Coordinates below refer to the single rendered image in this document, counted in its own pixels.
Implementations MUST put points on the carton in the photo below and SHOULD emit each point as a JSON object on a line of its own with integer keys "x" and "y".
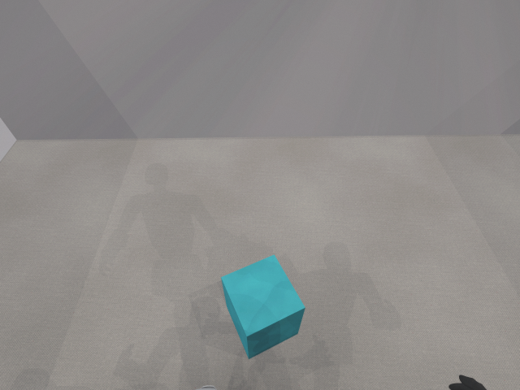
{"x": 263, "y": 304}

